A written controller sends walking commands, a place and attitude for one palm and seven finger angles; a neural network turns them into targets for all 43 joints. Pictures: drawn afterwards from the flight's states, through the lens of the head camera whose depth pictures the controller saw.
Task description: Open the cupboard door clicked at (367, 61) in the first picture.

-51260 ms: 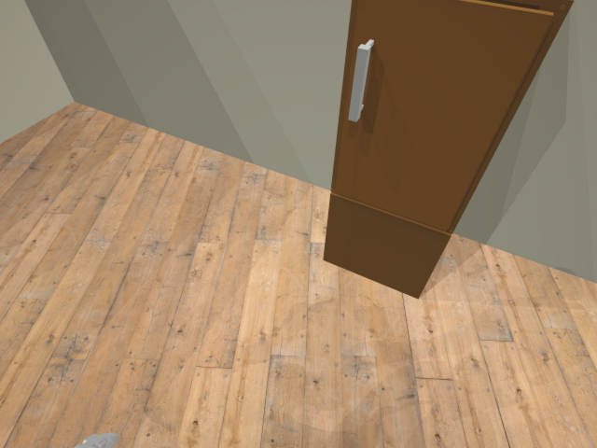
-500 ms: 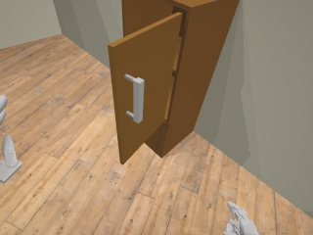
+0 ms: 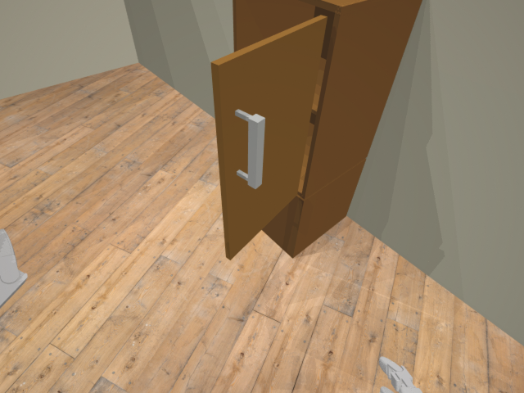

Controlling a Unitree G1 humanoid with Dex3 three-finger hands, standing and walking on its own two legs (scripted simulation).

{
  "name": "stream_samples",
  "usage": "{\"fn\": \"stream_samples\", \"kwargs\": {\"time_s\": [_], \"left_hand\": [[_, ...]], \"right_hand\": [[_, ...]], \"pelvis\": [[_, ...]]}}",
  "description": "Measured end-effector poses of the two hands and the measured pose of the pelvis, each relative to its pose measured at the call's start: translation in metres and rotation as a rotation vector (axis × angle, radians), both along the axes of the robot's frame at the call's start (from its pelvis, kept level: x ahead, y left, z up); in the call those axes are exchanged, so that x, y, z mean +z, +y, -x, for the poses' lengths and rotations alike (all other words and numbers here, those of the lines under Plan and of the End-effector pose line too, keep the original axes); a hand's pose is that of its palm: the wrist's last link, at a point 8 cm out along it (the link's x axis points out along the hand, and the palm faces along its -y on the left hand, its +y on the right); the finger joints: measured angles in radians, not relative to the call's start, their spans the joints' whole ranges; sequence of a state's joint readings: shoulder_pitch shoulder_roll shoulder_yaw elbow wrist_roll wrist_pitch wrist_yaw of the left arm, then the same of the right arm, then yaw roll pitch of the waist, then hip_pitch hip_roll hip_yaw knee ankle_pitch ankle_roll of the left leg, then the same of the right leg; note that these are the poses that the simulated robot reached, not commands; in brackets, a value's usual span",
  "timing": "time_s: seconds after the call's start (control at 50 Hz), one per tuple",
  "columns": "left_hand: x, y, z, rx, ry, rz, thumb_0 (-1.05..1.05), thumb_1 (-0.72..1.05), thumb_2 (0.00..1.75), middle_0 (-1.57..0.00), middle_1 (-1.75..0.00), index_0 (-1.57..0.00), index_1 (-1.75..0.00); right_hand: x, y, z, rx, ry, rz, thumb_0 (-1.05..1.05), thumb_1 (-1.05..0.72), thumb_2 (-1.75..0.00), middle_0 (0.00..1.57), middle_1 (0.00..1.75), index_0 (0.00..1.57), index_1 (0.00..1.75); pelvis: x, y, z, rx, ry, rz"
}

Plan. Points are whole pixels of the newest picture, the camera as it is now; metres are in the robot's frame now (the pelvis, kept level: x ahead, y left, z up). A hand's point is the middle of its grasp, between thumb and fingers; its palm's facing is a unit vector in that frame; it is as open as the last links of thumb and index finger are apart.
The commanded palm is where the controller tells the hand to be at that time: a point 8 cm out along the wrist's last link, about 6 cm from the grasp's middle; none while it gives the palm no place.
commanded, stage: stop stepping back and stand still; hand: left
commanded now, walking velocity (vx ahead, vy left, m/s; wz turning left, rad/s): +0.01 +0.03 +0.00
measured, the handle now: (248, 150) +0.58 +0.05 +0.06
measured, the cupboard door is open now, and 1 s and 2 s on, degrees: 100 100 100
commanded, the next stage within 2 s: let the arm hang, fingers relaxed in 0.58 s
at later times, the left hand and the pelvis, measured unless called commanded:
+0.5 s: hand (67, 246) +0.25 +0.25 +0.16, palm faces +0.38 -0.78 -0.50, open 7.4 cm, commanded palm +0.19 +0.28 +0.18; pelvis +0.04 -0.01 +0.00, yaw -1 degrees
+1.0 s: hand out of the picture +0.08 +0.17 -0.17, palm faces +0.06 -0.98 -0.19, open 7.0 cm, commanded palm none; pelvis +0.02 -0.01 +0.00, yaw +1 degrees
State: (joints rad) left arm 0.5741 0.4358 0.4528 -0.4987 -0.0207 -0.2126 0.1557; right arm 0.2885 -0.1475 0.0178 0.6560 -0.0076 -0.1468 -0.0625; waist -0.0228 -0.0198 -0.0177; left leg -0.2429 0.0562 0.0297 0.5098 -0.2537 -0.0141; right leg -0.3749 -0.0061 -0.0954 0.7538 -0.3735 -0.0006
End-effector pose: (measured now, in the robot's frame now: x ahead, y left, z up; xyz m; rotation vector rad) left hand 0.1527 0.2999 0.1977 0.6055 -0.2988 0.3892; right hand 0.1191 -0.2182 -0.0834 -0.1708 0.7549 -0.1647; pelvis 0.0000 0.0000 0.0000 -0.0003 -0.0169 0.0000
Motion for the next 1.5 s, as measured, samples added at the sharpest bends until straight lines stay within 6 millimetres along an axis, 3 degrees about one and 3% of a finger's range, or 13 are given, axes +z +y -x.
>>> {"fn": "stream_samples", "kwargs": {"time_s": [0.14, 0.32, 0.46, 0.68, 0.72, 0.78, 0.82, 0.88, 0.96, 1.08, 1.22, 1.34, 1.5], "left_hand": [[-0.016, -0.014, -0.007, 0.061, 0.063, 0.035, 0.01, 0.89, 0.9, -0.21, -0.3, -0.21, -0.3], [-0.014, -0.02, -0.033, -0.006, 0.022, 0.061, 0.01, 0.88, 0.89, -0.21, -0.3, -0.21, -0.3], [-0.013, -0.014, -0.051, -0.002, 0.074, 0.035, 0.01, 0.89, 0.89, -0.21, -0.3, -0.21, -0.3], [-0.02, -0.019, -0.053, -0.011, 0.14, 0.071, 0.01, 0.89, 0.89, -0.21, -0.3, -0.21, -0.3], [-0.043, -0.013, -0.059, -0.016, 0.223, 0.068, 0.01, 0.89, 0.89, -0.21, -0.3, -0.21, -0.3], [-0.125, -0.003, -0.064, 0.043, 0.541, 0.194, 0.0, 0.89, 0.9, -0.2, -0.3, -0.2, -0.3], [-0.187, -0.007, -0.051, 0.093, 0.779, 0.301, 0.0, 0.9, 0.9, -0.2, -0.3, -0.2, -0.3], [-0.267, -0.033, -0.01, 0.133, 1.095, 0.451, 0.0, 0.9, 0.9, -0.19, -0.3, -0.2, -0.3], [-0.331, -0.083, 0.06, 0.142, 1.407, 0.629, 0.01, 0.91, 0.89, -0.19, -0.3, -0.2, -0.3], [-0.342, -0.077, 0.132, 0.289, 1.553, 0.707, -0.02, 1.0, 0.89, -0.2, -0.3, -0.21, -0.3], [-0.332, -0.074, 0.19, 0.392, 1.694, 0.709, 0.0, 0.95, 0.89, -0.2, -0.3, -0.2, -0.3], [-0.33, -0.079, 0.2, 0.403, 1.714, 0.715, 0.0, 0.92, 0.89, -0.2, -0.3, -0.2, -0.3], [-0.336, -0.094, 0.175, 0.334, 1.649, 0.738, 0.0, 0.91, 0.89, -0.2, -0.3, -0.2, -0.3]], "right_hand": [[-0.028, -0.009, -0.019, 0.053, 0.072, -0.035, 0.02, -0.9, -0.9, 0.2, 0.3, 0.2, 0.3], [0.002, -0.037, -0.056, 0.016, -0.008, 0.074, 0.02, -0.91, -0.9, 0.2, 0.3, 0.2, 0.3], [0.019, -0.036, -0.083, 0.019, -0.069, 0.062, 0.02, -0.91, -0.9, 0.2, 0.29, 0.2, 0.3], [0.011, -0.021, -0.081, 0.027, -0.033, 0.022, 0.02, -0.91, -0.9, 0.2, 0.29, 0.2, 0.3], [0.0, -0.022, -0.078, 0.072, -0.01, 0.002, 0.01, -0.91, -0.9, 0.2, 0.29, 0.2, 0.3], [-0.025, -0.027, -0.068, 0.107, 0.093, -0.005, 0.01, -0.9, -0.9, 0.2, 0.3, 0.2, 0.3], [-0.037, -0.031, -0.055, 0.096, 0.161, -0.005, 0.01, -0.91, -0.9, 0.2, 0.3, 0.2, 0.3], [-0.045, -0.034, -0.026, 0.06, 0.265, 0.0, 0.01, -0.91, -0.9, 0.2, 0.29, 0.2, 0.3], [-0.048, -0.033, 0.026, 0.015, 0.434, 0.014, 0.01, -0.91, -0.9, 0.2, 0.29, 0.2, 0.3], [-0.051, -0.021, 0.098, -0.014, 0.677, 0.0, 0.01, -0.91, -0.9, 0.2, 0.29, 0.2, 0.3], [-0.059, 0.002, 0.141, -0.046, 0.777, -0.072, 0.01, -0.91, -0.9, 0.2, 0.29, 0.2, 0.3], [-0.064, 0.021, 0.149, -0.052, 0.778, -0.122, 0.01, -0.91, -0.9, 0.2, 0.29, 0.2, 0.3], [-0.067, 0.032, 0.137, -0.052, 0.725, -0.144, 0.01, -0.91, -0.9, 0.2, 0.29, 0.2, 0.3]], "pelvis": [[-0.008, -0.012, -0.007, 0.003, -0.002, 0.002], [-0.004, -0.011, -0.026, -0.005, -0.015, 0.005], [0.002, -0.012, -0.037, -0.019, 0.012, 0.001], [0.004, -0.01, -0.041, -0.023, 0.02, 0.005], [0.002, -0.007, -0.038, -0.004, 0.034, 0.007], [-0.003, -0.002, -0.033, 0.01, 0.046, 0.003], [-0.005, 0.0, -0.03, 0.013, 0.044, -0.002], [-0.006, -0.002, -0.027, 0.014, 0.028, -0.011], [-0.003, -0.005, -0.024, 0.013, 0.004, -0.011], [0.003, -0.008, -0.021, 0.027, -0.004, 0.007], [0.006, -0.003, -0.019, 0.019, -0.007, 0.006], [0.006, 0.0, -0.018, 0.011, -0.011, 0.001], [0.005, 0.002, -0.018, 0.004, -0.013, -0.004]]}}
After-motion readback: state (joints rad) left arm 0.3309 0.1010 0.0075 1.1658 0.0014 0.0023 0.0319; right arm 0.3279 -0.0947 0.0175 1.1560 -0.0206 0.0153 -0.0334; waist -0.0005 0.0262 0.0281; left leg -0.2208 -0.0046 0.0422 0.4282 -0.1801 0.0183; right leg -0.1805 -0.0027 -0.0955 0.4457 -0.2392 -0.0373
